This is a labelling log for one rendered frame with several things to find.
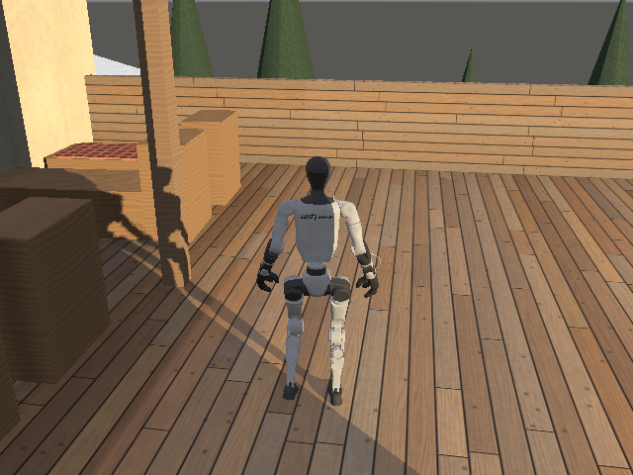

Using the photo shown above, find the robot left shin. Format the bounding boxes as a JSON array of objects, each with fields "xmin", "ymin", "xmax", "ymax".
[{"xmin": 286, "ymin": 319, "xmax": 301, "ymax": 388}]

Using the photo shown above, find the right robot forearm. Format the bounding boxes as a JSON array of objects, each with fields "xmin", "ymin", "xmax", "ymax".
[{"xmin": 356, "ymin": 239, "xmax": 376, "ymax": 279}]

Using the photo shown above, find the right robot upper arm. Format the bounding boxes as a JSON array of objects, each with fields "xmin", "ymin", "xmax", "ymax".
[{"xmin": 338, "ymin": 200, "xmax": 366, "ymax": 255}]

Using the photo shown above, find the right robot hand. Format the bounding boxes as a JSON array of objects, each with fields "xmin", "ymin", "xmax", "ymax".
[{"xmin": 356, "ymin": 274, "xmax": 379, "ymax": 298}]

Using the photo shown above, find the left robot hand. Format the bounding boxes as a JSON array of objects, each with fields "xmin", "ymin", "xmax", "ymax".
[{"xmin": 256, "ymin": 271, "xmax": 279, "ymax": 292}]

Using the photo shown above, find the right robot foot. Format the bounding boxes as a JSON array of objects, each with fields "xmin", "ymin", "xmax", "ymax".
[{"xmin": 328, "ymin": 380, "xmax": 342, "ymax": 406}]

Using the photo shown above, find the left robot forearm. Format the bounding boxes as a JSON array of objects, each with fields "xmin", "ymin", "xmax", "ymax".
[{"xmin": 258, "ymin": 238, "xmax": 279, "ymax": 276}]

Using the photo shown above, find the left robot upper arm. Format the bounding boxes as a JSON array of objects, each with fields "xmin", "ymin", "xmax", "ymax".
[{"xmin": 269, "ymin": 199, "xmax": 297, "ymax": 254}]

